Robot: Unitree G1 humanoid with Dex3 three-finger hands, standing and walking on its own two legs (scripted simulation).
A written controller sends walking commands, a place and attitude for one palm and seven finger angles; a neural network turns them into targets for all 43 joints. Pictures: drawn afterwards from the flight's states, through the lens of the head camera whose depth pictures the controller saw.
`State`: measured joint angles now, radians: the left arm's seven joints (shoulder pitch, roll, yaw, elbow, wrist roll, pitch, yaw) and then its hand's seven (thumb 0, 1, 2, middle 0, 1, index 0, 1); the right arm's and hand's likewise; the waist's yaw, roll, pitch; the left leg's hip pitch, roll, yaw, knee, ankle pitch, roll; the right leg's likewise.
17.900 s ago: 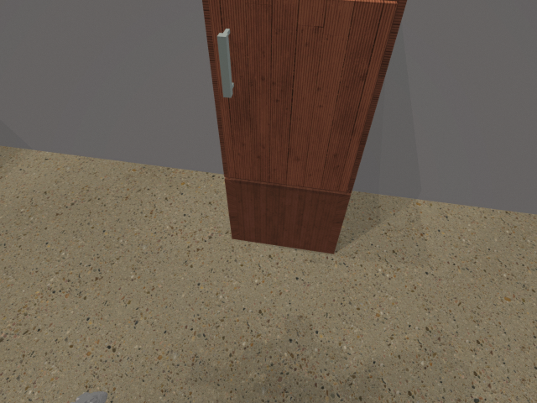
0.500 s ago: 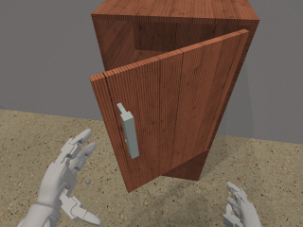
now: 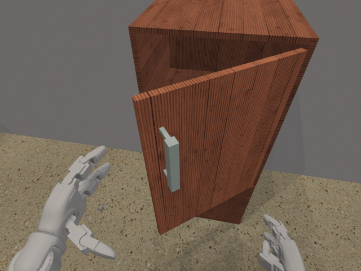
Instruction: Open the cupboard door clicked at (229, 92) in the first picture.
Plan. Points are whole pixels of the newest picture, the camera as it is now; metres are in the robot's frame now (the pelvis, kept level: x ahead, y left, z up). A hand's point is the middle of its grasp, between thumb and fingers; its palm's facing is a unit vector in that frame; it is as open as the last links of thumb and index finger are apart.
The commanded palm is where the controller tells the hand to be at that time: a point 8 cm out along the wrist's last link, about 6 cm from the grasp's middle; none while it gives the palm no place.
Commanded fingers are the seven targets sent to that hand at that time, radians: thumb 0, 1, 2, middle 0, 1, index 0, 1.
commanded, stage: draw the hand back to the body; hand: left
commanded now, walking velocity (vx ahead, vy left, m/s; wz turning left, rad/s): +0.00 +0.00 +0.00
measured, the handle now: (168, 160) +0.32 +0.07 +0.10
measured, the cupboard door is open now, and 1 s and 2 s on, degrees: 38 38 38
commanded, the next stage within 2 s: step back with the hand held close in 1.10 s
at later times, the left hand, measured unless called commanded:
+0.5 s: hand (66, 188) +0.21 +0.22 +0.15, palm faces +0.34 -0.86 -0.39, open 11.8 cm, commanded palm +0.16 +0.27 +0.17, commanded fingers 0.00 0.55 0.75 -0.19 -0.30 -0.19 -0.30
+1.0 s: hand (59, 182) +0.21 +0.23 +0.17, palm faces +0.41 -0.82 -0.40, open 7.5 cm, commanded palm +0.16 +0.28 +0.18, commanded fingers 0.00 0.90 0.90 -0.20 -0.30 -0.20 -0.30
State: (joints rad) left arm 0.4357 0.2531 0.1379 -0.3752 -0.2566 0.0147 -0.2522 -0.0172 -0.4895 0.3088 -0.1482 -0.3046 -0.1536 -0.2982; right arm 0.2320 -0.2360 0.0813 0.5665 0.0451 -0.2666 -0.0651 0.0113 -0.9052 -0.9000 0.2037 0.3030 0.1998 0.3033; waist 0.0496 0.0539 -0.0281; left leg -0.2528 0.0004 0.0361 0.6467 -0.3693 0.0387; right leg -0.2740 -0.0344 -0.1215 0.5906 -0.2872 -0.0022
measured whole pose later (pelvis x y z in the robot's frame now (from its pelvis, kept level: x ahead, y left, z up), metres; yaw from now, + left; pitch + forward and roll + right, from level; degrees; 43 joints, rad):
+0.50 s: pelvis +0.02 +0.00 +0.02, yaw -1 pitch -4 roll -1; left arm 0.51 0.31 0.21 -0.44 -0.03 -0.07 0.11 -0.01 0.21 0.61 -0.18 -0.31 -0.18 -0.30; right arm 0.20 -0.22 0.05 0.63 0.00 -0.14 -0.06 0.01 -0.91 -0.90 0.20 0.30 0.20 0.30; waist 0.07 0.07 0.03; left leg -0.06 -0.01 0.06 0.43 -0.29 0.04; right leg -0.11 -0.03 -0.10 0.41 -0.22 0.00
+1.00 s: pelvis +0.01 -0.02 +0.02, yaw -2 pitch -5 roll -1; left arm 0.47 0.33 0.30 -0.38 -0.05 -0.09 0.11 0.01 0.87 0.89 -0.20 -0.31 -0.21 -0.30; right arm 0.18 -0.24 0.01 0.66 0.00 -0.12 -0.07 0.01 -0.91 -0.90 0.20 0.30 0.20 0.30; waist 0.07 0.07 0.03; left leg -0.03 0.02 0.06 0.40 -0.27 0.01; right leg -0.08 0.00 -0.10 0.37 -0.20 -0.02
